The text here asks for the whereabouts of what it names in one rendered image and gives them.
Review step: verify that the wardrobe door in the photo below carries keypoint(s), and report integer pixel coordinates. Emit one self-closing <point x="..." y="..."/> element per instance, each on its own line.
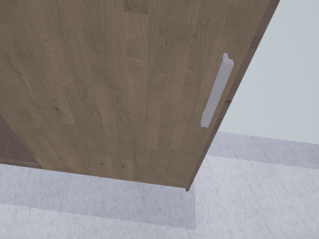
<point x="117" y="88"/>
<point x="11" y="147"/>

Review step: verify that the handle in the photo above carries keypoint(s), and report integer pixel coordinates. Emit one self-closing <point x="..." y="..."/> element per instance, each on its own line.
<point x="217" y="90"/>

